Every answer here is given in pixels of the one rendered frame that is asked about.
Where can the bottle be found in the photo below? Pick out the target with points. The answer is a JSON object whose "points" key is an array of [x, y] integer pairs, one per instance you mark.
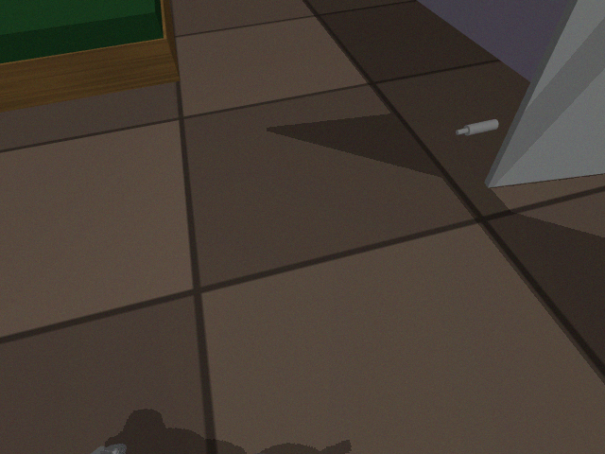
{"points": [[479, 127]]}

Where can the bed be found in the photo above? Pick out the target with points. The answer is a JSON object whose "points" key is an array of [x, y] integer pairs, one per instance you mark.
{"points": [[58, 50]]}

